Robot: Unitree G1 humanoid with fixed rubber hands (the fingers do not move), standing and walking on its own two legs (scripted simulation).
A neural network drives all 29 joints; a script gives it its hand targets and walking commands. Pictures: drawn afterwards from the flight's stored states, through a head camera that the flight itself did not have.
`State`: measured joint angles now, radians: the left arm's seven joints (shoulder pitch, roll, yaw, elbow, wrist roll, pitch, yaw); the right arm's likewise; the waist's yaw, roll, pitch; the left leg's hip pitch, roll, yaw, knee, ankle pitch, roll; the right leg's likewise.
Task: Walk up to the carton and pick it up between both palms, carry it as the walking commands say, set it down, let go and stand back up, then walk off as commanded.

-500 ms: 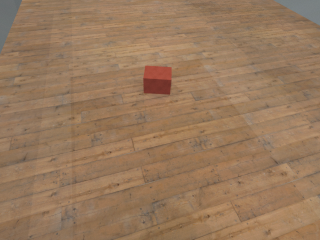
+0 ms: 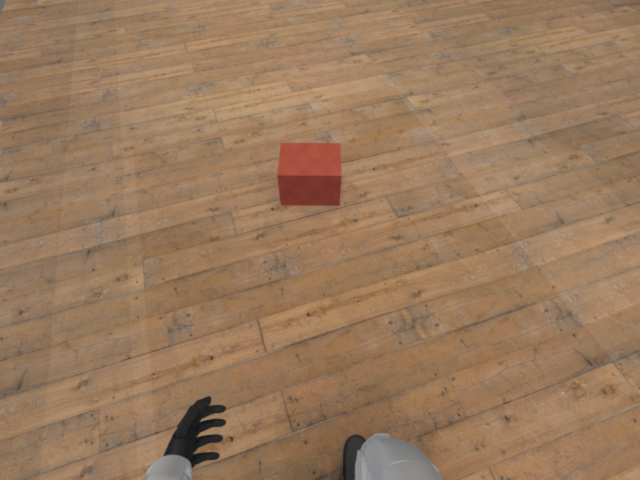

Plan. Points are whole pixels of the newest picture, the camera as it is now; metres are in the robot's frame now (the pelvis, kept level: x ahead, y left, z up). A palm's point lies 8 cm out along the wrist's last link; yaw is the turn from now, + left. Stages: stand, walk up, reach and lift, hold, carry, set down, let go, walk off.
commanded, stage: walk up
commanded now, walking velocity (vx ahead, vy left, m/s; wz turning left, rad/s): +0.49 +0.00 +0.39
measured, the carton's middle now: (310, 174) +1.26 -0.09 -0.66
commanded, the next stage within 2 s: none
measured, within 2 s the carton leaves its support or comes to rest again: neither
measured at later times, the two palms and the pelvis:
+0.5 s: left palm out of the picture +0.07 +0.20 -0.11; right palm (389, 247) +0.46 -0.15 -0.08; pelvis +0.24 +0.01 +0.02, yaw +10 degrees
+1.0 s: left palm (167, 184) +0.69 +0.25 -0.10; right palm (443, 280) +0.41 -0.25 -0.13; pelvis +0.52 +0.00 +0.00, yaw +2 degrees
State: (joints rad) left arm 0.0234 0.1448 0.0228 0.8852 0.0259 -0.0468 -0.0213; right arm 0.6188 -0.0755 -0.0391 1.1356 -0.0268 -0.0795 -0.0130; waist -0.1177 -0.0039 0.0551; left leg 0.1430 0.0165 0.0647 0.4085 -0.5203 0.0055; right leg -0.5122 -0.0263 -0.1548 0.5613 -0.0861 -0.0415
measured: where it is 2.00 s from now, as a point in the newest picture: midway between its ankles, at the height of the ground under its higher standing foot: (295, 277)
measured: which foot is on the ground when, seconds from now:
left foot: down 0.00-0.00, up 0.02-0.50, down 0.52-1.00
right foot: down 0.00-0.54, up 0.56-0.96, down 0.98-1.00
